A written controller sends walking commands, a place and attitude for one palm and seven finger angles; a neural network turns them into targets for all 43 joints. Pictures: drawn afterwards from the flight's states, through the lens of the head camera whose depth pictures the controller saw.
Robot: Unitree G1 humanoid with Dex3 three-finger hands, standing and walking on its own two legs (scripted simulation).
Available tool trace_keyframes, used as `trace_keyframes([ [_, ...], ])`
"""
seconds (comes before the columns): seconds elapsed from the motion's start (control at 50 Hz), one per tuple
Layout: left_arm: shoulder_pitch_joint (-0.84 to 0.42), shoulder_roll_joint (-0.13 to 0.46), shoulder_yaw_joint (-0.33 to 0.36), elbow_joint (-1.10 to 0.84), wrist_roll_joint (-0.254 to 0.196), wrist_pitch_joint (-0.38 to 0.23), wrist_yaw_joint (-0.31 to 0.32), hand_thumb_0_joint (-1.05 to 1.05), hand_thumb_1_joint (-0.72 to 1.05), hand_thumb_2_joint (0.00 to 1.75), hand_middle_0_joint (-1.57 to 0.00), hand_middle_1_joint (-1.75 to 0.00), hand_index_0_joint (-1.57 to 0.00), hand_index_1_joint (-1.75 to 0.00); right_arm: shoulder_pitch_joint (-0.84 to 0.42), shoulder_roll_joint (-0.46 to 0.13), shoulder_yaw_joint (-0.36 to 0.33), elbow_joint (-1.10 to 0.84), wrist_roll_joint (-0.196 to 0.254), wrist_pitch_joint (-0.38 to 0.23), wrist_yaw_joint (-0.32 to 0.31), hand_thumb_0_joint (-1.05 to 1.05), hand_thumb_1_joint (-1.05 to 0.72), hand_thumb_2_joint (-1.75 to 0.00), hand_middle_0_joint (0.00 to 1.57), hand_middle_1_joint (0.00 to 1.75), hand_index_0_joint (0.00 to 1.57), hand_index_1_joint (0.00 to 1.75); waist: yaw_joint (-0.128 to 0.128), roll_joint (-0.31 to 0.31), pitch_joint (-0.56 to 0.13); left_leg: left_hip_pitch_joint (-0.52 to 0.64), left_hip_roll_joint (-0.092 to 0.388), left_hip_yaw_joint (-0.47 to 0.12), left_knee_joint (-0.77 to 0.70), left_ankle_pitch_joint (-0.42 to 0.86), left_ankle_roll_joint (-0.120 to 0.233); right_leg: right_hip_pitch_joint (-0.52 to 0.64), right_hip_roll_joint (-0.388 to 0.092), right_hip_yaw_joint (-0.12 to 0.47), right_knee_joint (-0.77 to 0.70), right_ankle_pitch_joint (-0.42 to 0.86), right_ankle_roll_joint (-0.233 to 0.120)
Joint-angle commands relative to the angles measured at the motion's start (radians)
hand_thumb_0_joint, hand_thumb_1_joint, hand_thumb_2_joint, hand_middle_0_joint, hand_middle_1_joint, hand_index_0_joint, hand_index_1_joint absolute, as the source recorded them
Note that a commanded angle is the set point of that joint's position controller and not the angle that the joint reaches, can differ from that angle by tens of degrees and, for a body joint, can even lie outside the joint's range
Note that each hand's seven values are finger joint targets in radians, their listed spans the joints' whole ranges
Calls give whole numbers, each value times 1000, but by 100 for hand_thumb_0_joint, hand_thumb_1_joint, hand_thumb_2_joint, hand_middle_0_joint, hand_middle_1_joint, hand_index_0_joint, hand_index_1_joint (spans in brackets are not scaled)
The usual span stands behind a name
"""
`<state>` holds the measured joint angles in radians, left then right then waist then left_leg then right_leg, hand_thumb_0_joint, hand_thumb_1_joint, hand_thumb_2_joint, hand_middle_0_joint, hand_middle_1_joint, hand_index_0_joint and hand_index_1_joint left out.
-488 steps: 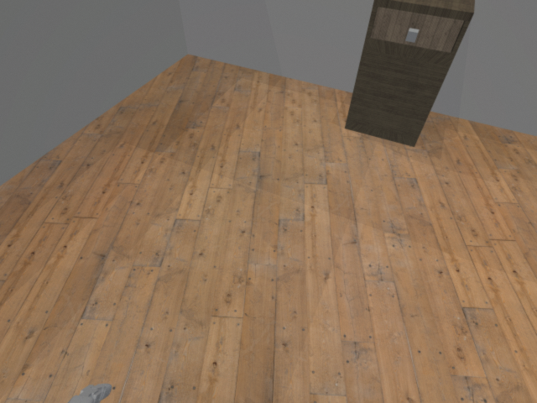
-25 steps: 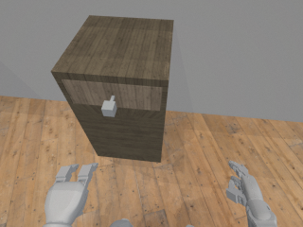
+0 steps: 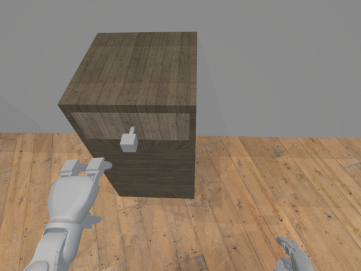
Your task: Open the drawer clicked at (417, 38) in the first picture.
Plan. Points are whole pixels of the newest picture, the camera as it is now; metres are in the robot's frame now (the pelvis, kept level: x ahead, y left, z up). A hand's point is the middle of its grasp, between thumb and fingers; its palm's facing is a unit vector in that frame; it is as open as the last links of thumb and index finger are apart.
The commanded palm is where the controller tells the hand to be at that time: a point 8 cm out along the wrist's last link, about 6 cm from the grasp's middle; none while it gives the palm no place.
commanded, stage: raise the hand with hooked fingers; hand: left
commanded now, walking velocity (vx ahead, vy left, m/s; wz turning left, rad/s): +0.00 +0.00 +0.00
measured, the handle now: (130, 137) +0.51 +0.24 -0.11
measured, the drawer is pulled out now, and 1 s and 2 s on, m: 0.00 0.00 0.00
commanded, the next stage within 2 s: move the hooked fingers above the handle in 0.88 s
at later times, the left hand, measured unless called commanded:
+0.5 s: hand (81, 155) +0.31 +0.24 +0.10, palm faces +0.07 -0.07 -1.00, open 13.8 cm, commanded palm +0.28 +0.24 +0.15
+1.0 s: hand (81, 154) +0.31 +0.25 +0.09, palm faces +0.07 -0.07 -0.99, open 13.8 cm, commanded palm +0.29 +0.24 +0.15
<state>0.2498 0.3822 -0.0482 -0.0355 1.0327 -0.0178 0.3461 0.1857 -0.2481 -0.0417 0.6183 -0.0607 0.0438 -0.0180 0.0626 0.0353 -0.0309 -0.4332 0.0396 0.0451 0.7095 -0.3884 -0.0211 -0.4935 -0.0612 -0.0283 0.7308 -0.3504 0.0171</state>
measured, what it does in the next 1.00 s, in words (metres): stands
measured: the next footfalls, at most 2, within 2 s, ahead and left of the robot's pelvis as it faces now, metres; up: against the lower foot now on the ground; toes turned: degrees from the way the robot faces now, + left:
none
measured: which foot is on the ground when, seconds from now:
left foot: down 0.00-1.00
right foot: down 0.00-1.00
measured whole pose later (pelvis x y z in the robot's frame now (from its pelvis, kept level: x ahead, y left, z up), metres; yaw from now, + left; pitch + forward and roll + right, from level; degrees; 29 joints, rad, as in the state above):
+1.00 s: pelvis +0.01 +0.00 +0.02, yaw +0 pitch +4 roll +1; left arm -0.09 0.43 -0.04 0.12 0.96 0.03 0.16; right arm 0.14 -0.25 -0.03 0.65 0.01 0.07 -0.02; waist 0.08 0.07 -0.01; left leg -0.25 0.03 0.04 0.47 -0.28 -0.02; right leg -0.32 -0.06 -0.04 0.51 -0.25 0.02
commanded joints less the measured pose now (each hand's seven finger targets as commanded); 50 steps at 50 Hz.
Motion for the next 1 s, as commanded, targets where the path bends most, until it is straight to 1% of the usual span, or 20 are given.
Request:
trace_keyframes([
  [0.0, -266, 144, 111, -187, -5, 21, 78, 0, -31, 38, -29, -108, -29, -108, -137, -85, -35, -154, 10, -63, 2, 0, -90, -90, 20, 30, 20, 30, -12, 61, -271, 134, -56, -16, -97, 340, 30, 120, 65, -21, -91, 261, -64],
  [0.02, -281, 147, 110, -164, -10, 47, 66, 0, -34, 37, -29, -110, -29, -110, -145, -90, -36, -149, 15, -60, 3, 0, -90, -90, 20, 30, 20, 30, -15, 28, -278, 133, -55, -19, -105, 357, 31, 142, 67, -19, -98, 279, -63],
  [0.04, -284, 138, 88, -156, -15, 70, 49, 0, -36, 36, -29, -111, -29, -111, -148, -91, -37, -148, 22, -59, 3, 0, -90, -90, 20, 30, 20, 30, -5, 36, -290, 140, -56, -13, -117, 363, 31, 168, 63, -18, -104, 295, -60],
  [0.1, -281, 149, 70, -128, -35, 134, -25, 0, -43, 33, -29, -115, -29, -115, -170, -96, -32, -150, 38, -48, -5, 0, -90, -90, 20, 30, 20, 30, 12, -41, -282, 144, -55, -5, -154, 399, 35, 247, 62, -15, -131, 355, -54],
  [0.16, -321, 172, 65, -119, -45, 158, -100, 0, -50, 30, -30, -120, -30, -120, -188, -97, -16, -156, 45, -34, -12, 0, -90, -90, 20, 30, 20, 30, 16, -58, -227, 153, -57, -2, -192, 393, 37, 277, 61, -15, -162, 354, -50],
  [0.18, -343, 180, 64, -128, -45, 155, -120, 0, -50, 30, -30, -120, -30, -120, -189, -98, -12, -158, 45, -31, -14, 0, -90, -90, 20, 30, 20, 30, 18, -49, -221, 159, -59, 0, -202, 393, 39, 288, 60, -15, -171, 357, -49],
  [0.22, -397, 215, 91, -111, -43, 146, -150, 0, -50, 30, -30, -120, -30, -120, -193, -97, -3, -161, 47, -23, -20, 0, -90, -90, 20, 30, 20, 30, 18, -73, -195, 161, -59, 5, -220, 363, 41, 296, 62, -15, -196, 324, -48],
  [0.26, -465, 225, 93, -117, -34, 120, -163, 0, -50, 30, -30, -120, -30, -120, -188, -89, 3, -155, 45, -21, -22, 0, -90, -90, 20, 30, 20, 30, 17, -39, -193, 183, -64, 4, -230, 367, 40, 299, 63, -15, -205, 326, -50],
  [0.38, -594, 254, 110, -117, -49, 60, -174, 0, -50, 30, -30, -120, -30, -120, -176, -83, 2, -137, 46, -31, -29, 0, -90, -90, 20, 30, 20, 30, 10, 17, -247, 241, -73, 4, -239, 412, 38, 341, 63, -9, -235, 377, -51],
  [0.44, -640, 259, 106, -80, -60, 59, -190, 0, -50, 30, -30, -120, -30, -120, -176, -87, 2, -128, 53, -32, -28, 0, -90, -90, 20, 30, 20, 30, 3, 11, -237, 242, -73, 5, -251, 418, 36, 350, 63, -12, -250, 387, -50],
  [0.46, -649, 262, 106, -60, -64, 61, -196, 0, -50, 30, -30, -120, -30, -120, -174, -88, 1, -124, 56, -28, -30, 0, -90, -90, 20, 30, 20, 30, 1, -5, -243, 240, -73, 5, -253, 424, 36, 354, 64, -14, -251, 391, -49],
  [0.52, -557, 236, 99, -5, -77, 71, -227, 0, -50, 30, -30, -120, -30, -120, -167, -97, -5, -129, 60, -22, -21, 0, -90, -90, 20, 30, 20, 30, 14, -32, -233, 228, -71, 10, -264, 450, 35, 375, 66, -16, -257, 421, -49],
  [0.58, -526, 233, 92, -25, -91, 60, -255, 0, -50, 30, -30, -120, -30, -120, -167, -103, -7, -145, 61, -14, -14, 0, -90, -90, 20, 30, 20, 30, 23, -57, -227, 216, -72, 12, -272, 448, 38, 386, 62, -18, -258, 429, -46],
  [0.62, -525, 249, 113, -51, -93, 42, -257, 0, -50, 30, -30, -120, -30, -120, -166, -106, -8, -151, 58, -14, -11, 0, -90, -90, 20, 30, 20, 30, 26, -70, -236, 214, -71, 10, -278, 441, 39, 395, 62, -16, -262, 418, -45],
  [0.7, -563, 279, 150, -123, -76, -11, -213, 0, -50, 30, -30, -120, -30, -120, -156, -101, -15, -146, 53, -19, -11, 0, -90, -90, 20, 30, 20, 30, 28, -19, -278, 241, -69, 6, -267, 482, 40, 381, 62, -14, -249, 438, -50],
  [0.74, -584, 289, 166, -125, -70, -23, -179, 0, -50, 30, -30, -120, -30, -120, -146, -99, -16, -140, 53, -24, -11, 0, -90, -90, 20, 30, 20, 30, 26, 8, -273, 244, -68, -1, -268, 475, 38, 365, 63, -19, -248, 409, -53],
  [0.76, -581, 273, 157, -99, -65, -22, -166, 0, -50, 30, -30, -120, -30, -120, -145, -96, -20, -131, 56, -24, -10, 0, -90, -90, 20, 30, 20, 30, 20, 13, -251, 241, -67, 3, -267, 457, 36, 342, 66, -19, -252, 386, -54],
  [0.84, -592, 267, 152, -65, -58, 5, -129, 0, -50, 30, -30, -120, -30, -120, -139, -99, -25, -119, 62, -27, -6, 0, -90, -90, 20, 30, 20, 30, 19, 8, -266, 238, -65, 3, -272, 441, 33, 340, 66, -23, -251, 362, -55],
  [0.9, -588, 243, 113, -58, -64, 36, -140, 0, -50, 30, -30, -120, -30, -120, -151, -102, -25, -120, 67, -27, -6, 0, -90, -90, 20, 30, 20, 30, 14, 15, -262, 240, -64, 10, -279, 432, 34, 341, 66, -25, -255, 359, -54],
  [0.98, -580, 224, 76, -14, -74, 62, -179, 0, -50, 30, -30, -120, -30, -120, -156, -107, -19, -124, 69, -22, -11, 0, -90, -90, 20, 30, 20, 30, 5, -37, -232, 228, -65, 11, -286, 397, 39, 335, 66, -26, -267, 335, -48],
])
